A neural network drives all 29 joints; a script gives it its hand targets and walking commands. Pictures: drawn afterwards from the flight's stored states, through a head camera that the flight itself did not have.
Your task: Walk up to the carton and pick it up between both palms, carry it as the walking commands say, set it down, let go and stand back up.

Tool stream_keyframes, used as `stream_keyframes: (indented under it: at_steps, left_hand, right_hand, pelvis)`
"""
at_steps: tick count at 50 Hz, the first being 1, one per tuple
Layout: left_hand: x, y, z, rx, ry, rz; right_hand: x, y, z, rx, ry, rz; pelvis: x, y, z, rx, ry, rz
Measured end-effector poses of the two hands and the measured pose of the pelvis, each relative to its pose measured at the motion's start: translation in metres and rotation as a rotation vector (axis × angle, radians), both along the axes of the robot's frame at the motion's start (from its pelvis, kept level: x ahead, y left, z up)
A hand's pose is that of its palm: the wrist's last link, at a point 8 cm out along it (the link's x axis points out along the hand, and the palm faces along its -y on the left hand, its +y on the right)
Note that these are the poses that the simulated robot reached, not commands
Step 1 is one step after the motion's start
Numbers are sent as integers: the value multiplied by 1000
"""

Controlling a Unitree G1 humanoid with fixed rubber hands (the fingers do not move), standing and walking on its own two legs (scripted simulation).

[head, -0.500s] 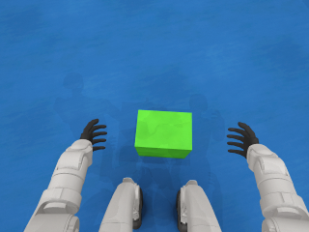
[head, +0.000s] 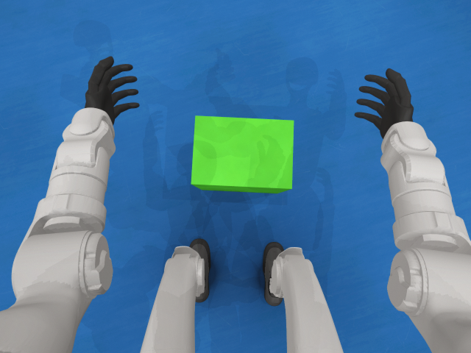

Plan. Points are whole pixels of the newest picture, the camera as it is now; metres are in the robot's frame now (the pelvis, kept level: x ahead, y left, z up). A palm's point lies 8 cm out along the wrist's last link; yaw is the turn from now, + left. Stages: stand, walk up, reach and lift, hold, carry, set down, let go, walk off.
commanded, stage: reach and lift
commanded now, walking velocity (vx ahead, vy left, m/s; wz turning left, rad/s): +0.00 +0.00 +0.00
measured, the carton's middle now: (241, 159) +0.47 -0.01 -0.52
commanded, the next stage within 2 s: none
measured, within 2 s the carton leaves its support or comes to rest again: neither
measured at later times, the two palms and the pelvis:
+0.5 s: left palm (122, 118) +0.49 +0.22 -0.18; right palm (371, 126) +0.48 -0.24 -0.17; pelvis -0.01 +0.01 -0.07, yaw +0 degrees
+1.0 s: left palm (150, 138) +0.49 +0.22 -0.34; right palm (335, 145) +0.48 -0.23 -0.33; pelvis -0.03 +0.01 -0.20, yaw +0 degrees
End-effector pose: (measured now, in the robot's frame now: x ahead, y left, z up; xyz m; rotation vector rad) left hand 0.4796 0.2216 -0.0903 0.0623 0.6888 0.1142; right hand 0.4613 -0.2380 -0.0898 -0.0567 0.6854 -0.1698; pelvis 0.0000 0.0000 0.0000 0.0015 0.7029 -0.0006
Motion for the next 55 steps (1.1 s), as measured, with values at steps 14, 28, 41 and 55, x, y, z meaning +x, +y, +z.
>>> stream_keyframes:
  at_steps: [14,28,41,55]
  left_hand:
    - [15,0,-20,-16,-38,-10]
    - [15,0,-109,-11,-30,11]
    - [13,0,-195,1,-24,14]
    - [12,-7,-273,1,-2,22]
  right_hand:
    - [17,1,-16,6,-40,8]
    - [16,-2,-104,6,-21,-12]
    - [18,3,-192,3,-17,-9]
    - [15,7,-273,0,10,-25]
  pelvis:
    - [9,6,-5,-3,132,-5]
    - [-13,12,-90,-1,164,-2]
    - [-26,9,-164,0,152,-4]
    - [-37,6,-221,2,87,-6]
